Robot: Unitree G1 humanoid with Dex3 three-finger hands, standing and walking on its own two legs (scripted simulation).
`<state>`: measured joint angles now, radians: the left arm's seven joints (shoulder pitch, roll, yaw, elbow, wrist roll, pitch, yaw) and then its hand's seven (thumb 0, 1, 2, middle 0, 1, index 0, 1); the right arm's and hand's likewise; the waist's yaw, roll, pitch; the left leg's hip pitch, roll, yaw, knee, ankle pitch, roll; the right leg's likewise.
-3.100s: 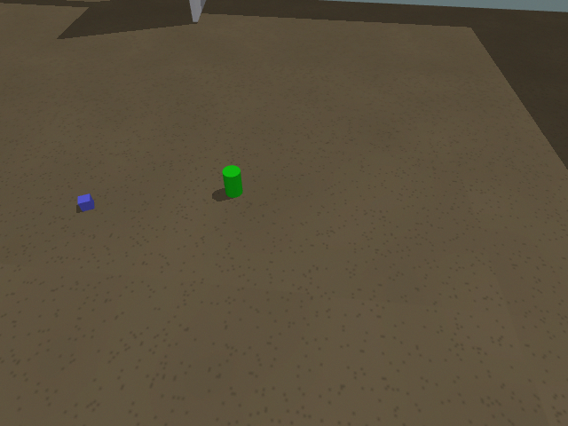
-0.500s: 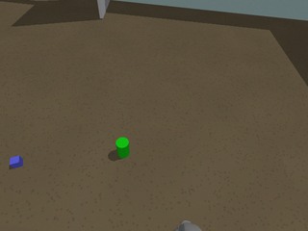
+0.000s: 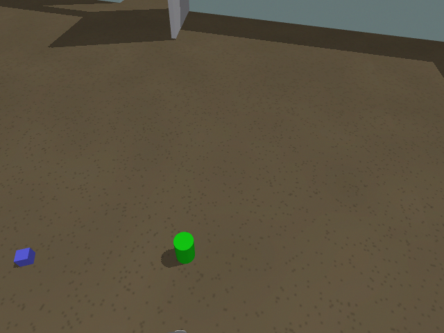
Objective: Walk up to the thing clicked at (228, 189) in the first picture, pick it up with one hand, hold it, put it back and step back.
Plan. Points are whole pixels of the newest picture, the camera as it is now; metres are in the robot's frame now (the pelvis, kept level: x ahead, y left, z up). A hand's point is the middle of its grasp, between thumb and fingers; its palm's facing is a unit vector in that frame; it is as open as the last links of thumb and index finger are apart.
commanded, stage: walk up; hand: left
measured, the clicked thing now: (184, 248) +0.60 +0.20 -0.69
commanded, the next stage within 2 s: none
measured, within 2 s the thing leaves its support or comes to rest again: neither
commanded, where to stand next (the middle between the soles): +0.27 -0.02 m, yaw +0 degrees
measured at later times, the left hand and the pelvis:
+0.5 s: hand (116, 287) +0.23 +0.25 -0.13, palm faces -0.05 -0.90 -0.43, open 7.4 cm; pelvis +0.15 -0.04 -0.01, yaw -1 degrees
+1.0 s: hand (126, 277) +0.27 +0.24 -0.16, palm faces -0.02 -0.94 -0.34, open 7.4 cm; pelvis +0.20 -0.02 +0.00, yaw +1 degrees
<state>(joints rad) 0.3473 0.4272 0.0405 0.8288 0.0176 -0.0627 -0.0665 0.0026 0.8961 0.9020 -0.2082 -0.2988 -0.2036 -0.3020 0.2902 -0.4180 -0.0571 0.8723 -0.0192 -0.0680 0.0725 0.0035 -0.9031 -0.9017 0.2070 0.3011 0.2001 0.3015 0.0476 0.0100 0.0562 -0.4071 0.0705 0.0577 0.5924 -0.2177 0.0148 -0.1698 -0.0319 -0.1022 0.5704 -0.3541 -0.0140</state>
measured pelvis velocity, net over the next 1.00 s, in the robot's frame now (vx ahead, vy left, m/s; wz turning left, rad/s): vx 0.20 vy -0.02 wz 0.01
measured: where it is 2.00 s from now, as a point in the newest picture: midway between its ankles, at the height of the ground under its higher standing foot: outside the picture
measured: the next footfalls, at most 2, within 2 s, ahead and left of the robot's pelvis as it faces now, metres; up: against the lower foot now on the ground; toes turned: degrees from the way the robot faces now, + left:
left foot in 0.02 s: +0.16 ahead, +0.12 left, +0.00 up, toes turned +5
right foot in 0.44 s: +0.26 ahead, -0.16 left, +0.00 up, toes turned -2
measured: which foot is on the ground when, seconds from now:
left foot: up 0.00-0.00, down 0.02-0.44, up 0.46-0.74, down 0.76-1.00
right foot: down 0.00-0.04, up 0.06-0.42, down 0.44-1.00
